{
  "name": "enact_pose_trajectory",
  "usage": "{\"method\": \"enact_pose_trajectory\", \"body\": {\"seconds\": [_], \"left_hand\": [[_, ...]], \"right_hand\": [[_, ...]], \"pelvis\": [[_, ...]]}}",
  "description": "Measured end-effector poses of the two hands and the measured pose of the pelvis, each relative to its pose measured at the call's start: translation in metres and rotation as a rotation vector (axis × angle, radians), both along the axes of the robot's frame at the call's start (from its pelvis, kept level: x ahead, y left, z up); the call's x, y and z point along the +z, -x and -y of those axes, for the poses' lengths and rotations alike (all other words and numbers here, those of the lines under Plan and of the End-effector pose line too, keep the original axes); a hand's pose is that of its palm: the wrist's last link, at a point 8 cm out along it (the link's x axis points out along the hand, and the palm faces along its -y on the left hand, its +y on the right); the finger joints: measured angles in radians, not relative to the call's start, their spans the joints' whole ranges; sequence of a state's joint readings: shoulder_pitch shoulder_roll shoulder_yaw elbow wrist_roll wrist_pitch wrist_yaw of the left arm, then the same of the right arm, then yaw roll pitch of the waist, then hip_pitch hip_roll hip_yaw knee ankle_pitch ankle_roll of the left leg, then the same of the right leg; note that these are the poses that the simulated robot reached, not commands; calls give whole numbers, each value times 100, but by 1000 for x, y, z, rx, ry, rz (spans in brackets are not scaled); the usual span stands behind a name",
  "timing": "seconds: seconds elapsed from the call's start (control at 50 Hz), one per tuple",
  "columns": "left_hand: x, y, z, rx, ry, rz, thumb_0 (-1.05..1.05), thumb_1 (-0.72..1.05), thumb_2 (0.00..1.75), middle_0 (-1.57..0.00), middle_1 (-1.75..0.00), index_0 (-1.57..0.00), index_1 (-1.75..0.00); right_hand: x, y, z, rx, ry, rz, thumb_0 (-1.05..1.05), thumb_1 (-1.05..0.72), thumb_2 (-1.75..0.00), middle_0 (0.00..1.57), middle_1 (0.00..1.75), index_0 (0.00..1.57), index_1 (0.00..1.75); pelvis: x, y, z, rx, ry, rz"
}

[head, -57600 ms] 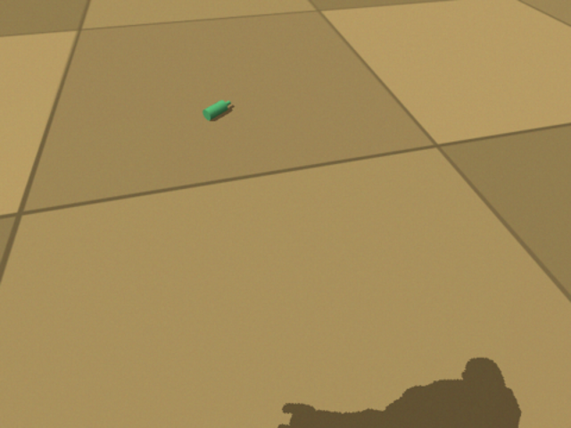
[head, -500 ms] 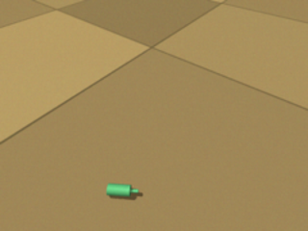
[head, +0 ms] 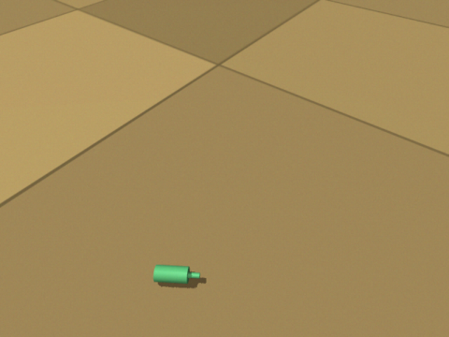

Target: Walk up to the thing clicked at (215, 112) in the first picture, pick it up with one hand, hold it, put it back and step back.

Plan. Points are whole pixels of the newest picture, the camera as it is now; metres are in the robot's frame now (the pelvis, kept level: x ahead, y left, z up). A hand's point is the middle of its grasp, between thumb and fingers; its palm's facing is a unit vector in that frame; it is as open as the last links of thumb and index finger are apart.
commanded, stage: step back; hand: left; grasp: from above
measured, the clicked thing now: (177, 274) +0.49 +0.22 -0.75
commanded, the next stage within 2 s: none
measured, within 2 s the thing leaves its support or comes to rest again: neither
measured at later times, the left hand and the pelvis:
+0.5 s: hand out of the picture +0.05 +0.30 -0.18, palm faces -0.08 -0.93 -0.37, open 7.4 cm; pelvis -0.08 +0.05 -0.02, yaw -3 degrees
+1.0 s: hand out of the picture -0.07 +0.31 -0.16, palm faces -0.01 -0.92 -0.40, open 7.4 cm; pelvis -0.21 +0.04 -0.03, yaw +0 degrees
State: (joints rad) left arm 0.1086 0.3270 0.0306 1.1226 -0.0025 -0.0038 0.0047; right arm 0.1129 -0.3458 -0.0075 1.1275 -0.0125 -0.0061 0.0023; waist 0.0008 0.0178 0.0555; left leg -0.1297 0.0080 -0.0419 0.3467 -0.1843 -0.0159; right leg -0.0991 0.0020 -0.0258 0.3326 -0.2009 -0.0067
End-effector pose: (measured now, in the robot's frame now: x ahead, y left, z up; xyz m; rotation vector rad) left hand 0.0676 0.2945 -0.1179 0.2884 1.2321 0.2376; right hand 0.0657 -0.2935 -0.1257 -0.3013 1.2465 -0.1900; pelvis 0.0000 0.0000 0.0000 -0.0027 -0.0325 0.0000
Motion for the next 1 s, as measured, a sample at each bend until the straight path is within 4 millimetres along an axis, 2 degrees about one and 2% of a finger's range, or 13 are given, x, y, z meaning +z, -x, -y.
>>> {"method": "enact_pose_trajectory", "body": {"seconds": [0.1,0.18,0.28,0.36,0.54,0.68,0.76,0.9,1.0], "left_hand": [[-2,-1,-14,-4,-27,22,1,90,90,-21,-30,-21,-30],[-5,-5,-31,-38,-47,41,1,90,90,-21,-30,-21,-30],[-20,-19,-56,-66,-47,92,1,90,90,-20,-30,-21,-30],[-22,-17,-60,-77,-47,96,1,90,90,-20,-30,-20,-30],[-21,29,-50,-133,-27,30,1,90,90,-20,-30,-20,-30],[-17,72,-36,-143,-59,37,1,90,90,-20,-30,-20,-30],[-2,101,-31,-123,-58,53,1,90,90,-21,-30,-21,-30],[12,127,-39,-106,-83,125,1,90,90,-21,-30,-21,-30],[-1,148,-56,-104,-66,174,1,90,90,-21,-30,-21,-30]], "right_hand": [[-1,0,6,-6,24,13,1,-90,-90,20,30,20,30],[3,10,5,-9,54,14,1,-90,-90,20,30,20,30],[2,38,-5,0,111,-9,1,-90,-90,20,30,20,30],[6,65,-20,-6,109,-48,1,-90,-90,20,30,20,30],[4,93,-31,-39,86,32,1,-90,-90,21,30,20,30],[-18,117,-13,-53,44,81,1,-90,-90,21,30,20,30],[-15,133,-9,-64,33,77,1,-90,-90,21,30,20,30],[-9,169,-9,-13,58,46,1,-90,-90,20,30,20,30],[-8,198,-19,29,90,33,1,-90,-90,20,30,20,30]], "pelvis": [[-7,18,-5,1,8,-2],[-11,29,-17,-4,-7,-6],[-26,44,-38,4,2,-17],[-21,60,-43,-3,8,-11],[-18,91,-45,-58,11,-8],[-31,125,-31,-82,21,16],[-22,142,-27,-84,-17,19],[-17,178,-33,-43,-25,0],[-28,211,-45,-3,-9,3]]}}
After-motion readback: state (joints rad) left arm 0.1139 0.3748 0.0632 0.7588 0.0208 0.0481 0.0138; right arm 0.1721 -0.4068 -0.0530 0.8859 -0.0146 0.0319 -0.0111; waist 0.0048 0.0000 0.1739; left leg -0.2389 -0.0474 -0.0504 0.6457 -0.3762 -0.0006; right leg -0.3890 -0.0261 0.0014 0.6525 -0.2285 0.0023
